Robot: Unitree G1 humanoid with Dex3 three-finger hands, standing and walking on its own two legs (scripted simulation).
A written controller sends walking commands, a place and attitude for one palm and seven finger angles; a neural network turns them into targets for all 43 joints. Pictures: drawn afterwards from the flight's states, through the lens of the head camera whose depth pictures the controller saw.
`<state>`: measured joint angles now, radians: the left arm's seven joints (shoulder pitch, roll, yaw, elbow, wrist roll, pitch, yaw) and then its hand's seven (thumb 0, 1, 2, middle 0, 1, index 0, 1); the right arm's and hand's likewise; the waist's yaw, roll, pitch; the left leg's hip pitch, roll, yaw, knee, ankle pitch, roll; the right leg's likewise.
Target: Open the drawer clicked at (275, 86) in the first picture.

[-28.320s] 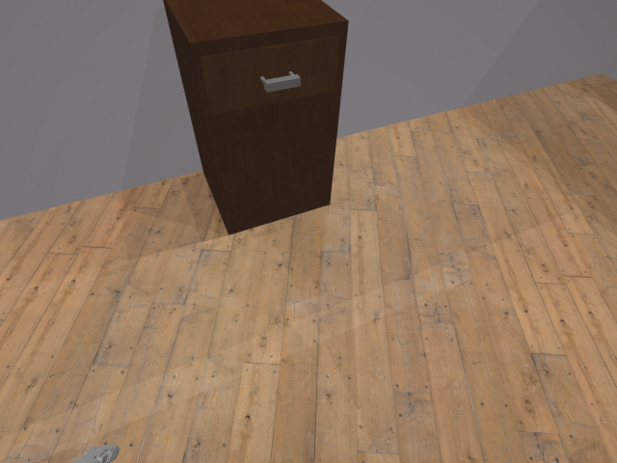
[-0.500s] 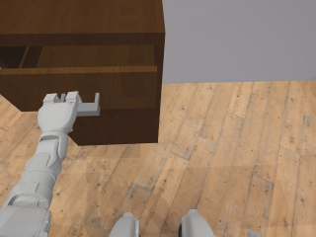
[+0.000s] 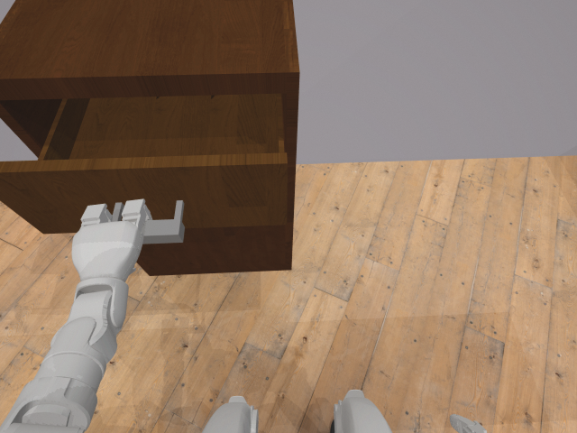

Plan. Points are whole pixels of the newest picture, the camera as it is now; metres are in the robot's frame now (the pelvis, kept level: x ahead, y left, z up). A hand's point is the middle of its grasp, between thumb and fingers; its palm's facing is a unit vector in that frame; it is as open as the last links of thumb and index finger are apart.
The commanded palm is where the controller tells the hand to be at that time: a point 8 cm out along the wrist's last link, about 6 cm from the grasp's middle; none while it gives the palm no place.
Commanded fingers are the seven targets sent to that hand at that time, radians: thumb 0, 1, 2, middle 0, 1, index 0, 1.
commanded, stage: pull the drawer open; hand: left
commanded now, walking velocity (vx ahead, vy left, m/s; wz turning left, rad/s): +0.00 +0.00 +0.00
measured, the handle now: (147, 219) +0.42 +0.24 -0.02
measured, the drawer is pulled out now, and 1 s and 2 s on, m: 0.14 0.27 0.30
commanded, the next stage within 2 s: open the thumb to release the handle in 1.42 s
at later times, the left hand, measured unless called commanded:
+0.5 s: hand (119, 298) +0.30 +0.26 -0.04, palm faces -0.05 -0.02 -1.00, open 6.2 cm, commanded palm +0.27 +0.23 +0.00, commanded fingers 0.00 0.90 0.90 -0.40 -1.35 -0.40 -1.35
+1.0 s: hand (110, 347) +0.23 +0.25 -0.04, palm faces -0.04 -0.03 -1.00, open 6.2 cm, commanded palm +0.21 +0.22 +0.00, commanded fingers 0.00 0.90 0.90 -0.40 -1.35 -0.40 -1.35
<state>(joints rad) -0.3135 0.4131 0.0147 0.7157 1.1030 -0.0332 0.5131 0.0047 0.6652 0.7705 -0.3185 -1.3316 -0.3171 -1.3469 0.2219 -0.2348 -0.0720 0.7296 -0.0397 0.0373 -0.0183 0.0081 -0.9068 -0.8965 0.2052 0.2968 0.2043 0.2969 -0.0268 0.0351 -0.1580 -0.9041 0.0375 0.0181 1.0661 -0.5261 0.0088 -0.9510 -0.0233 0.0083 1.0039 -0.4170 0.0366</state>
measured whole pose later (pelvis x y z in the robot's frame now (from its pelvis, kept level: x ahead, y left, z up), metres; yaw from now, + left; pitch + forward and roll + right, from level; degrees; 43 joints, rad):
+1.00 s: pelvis +0.01 -0.01 +0.00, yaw +1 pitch +17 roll -1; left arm 0.25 0.33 -0.02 0.23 1.11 0.04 0.56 0.03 0.67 0.76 -0.30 -1.29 -0.34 -1.35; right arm 0.14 -0.22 -0.05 0.64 -0.07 0.00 -0.01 0.01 -0.91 -0.90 0.20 0.30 0.20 0.30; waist 0.03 0.04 -0.16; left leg -0.82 0.04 0.00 1.07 -0.56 -0.01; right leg -0.87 -0.02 -0.01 1.03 -0.47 0.02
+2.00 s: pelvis +0.00 -0.02 -0.01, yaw +1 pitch +17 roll +0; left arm 0.32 0.38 0.04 0.18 1.09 -0.05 0.56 0.00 -0.18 0.44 -0.34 -1.23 -0.33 -1.23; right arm 0.11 -0.22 -0.03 0.66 -0.07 0.00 -0.05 0.01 -0.91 -0.90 0.21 0.30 0.21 0.30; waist 0.04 0.02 -0.15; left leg -0.86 0.04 0.00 1.13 -0.56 -0.02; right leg -0.92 -0.02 -0.01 1.10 -0.48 0.01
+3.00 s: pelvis +0.00 -0.02 +0.02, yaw +1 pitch +13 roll +0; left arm 0.28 0.39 0.01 0.18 1.06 -0.02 0.51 0.00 -0.49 0.30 -0.32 -1.20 -0.37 -1.22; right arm 0.13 -0.23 -0.04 0.66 -0.05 0.00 -0.06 0.01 -0.91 -0.90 0.21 0.30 0.20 0.30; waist 0.04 0.03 -0.12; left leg -0.70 0.03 0.00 0.98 -0.50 -0.02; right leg -0.76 -0.02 -0.01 0.96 -0.42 0.01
